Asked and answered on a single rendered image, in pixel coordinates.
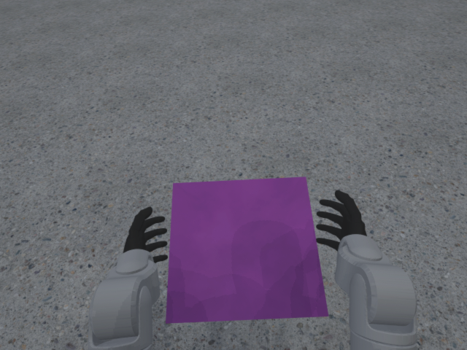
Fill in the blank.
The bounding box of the left robot forearm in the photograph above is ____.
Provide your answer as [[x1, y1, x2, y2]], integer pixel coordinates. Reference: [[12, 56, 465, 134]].
[[88, 249, 161, 350]]

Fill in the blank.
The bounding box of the right robot forearm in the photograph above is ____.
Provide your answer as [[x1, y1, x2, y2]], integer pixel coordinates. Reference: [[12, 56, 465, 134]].
[[334, 234, 417, 350]]

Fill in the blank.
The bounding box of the carton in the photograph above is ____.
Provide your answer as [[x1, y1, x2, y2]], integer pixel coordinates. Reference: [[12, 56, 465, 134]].
[[166, 177, 328, 324]]

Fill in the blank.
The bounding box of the right robot hand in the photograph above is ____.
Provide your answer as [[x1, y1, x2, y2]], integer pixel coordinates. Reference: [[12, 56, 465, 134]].
[[316, 190, 367, 251]]

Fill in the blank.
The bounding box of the left robot hand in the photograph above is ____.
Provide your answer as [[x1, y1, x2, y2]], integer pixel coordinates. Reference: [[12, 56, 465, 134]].
[[123, 207, 168, 263]]

